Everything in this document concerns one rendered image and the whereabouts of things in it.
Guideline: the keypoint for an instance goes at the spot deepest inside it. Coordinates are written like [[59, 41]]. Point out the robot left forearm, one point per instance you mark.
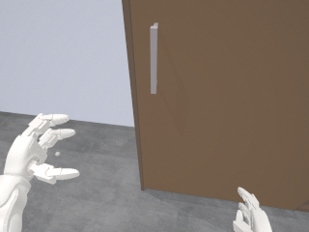
[[13, 199]]

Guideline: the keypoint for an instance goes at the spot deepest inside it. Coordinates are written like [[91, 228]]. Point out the left robot hand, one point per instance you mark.
[[20, 160]]

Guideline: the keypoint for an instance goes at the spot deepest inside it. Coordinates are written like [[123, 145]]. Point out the handle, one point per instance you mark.
[[153, 54]]

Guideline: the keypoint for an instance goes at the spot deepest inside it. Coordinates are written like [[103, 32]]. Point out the right robot hand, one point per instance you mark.
[[256, 218]]

